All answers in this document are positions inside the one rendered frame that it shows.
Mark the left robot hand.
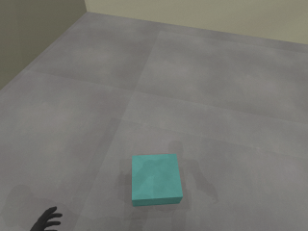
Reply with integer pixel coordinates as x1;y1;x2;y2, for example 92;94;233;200
30;206;62;231

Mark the carton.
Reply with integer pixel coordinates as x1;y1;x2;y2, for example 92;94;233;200
132;153;183;207

